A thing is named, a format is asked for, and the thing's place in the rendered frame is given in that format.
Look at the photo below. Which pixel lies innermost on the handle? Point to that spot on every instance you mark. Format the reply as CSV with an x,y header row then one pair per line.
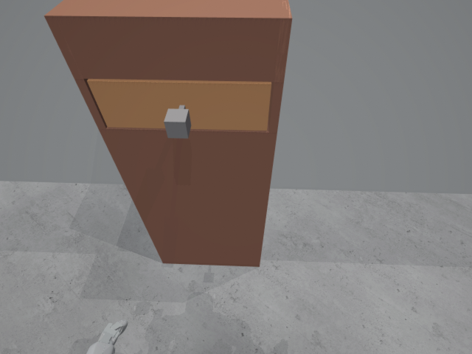
x,y
177,123

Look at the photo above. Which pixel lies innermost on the drawer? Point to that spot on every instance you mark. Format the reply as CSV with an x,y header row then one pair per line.
x,y
214,105

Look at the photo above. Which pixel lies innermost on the cabinet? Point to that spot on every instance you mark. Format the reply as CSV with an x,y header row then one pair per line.
x,y
203,200

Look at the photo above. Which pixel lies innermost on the robot left hand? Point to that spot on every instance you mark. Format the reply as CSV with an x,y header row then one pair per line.
x,y
108,338

